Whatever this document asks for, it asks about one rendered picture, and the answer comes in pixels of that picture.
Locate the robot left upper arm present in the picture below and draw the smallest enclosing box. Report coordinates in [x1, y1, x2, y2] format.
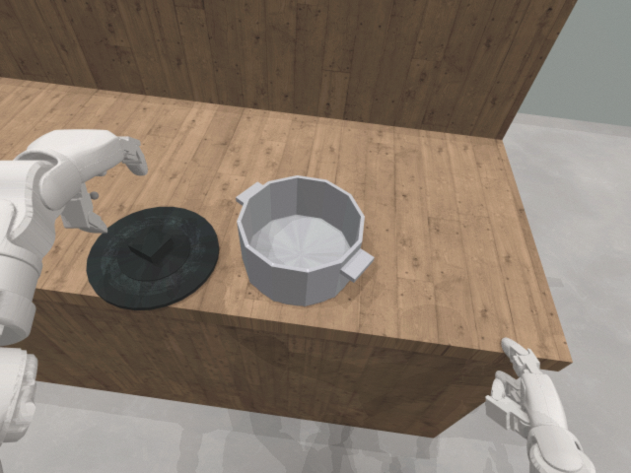
[0, 347, 37, 473]

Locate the robot left forearm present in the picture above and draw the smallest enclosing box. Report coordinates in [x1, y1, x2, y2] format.
[0, 148, 82, 347]

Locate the knob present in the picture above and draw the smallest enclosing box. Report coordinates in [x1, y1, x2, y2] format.
[128, 226, 174, 264]

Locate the robot left hand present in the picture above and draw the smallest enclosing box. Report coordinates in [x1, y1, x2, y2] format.
[27, 129, 148, 234]

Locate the pot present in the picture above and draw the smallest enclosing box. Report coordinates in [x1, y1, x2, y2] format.
[236, 175, 375, 306]

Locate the robot right forearm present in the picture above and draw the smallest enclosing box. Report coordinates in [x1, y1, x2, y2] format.
[526, 425, 596, 473]

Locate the lid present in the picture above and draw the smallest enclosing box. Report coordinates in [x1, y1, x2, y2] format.
[86, 207, 219, 310]

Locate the robot right hand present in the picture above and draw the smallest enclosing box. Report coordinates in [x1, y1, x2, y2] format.
[486, 338, 568, 440]

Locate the table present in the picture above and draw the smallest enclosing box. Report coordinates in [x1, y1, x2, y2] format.
[0, 0, 578, 438]

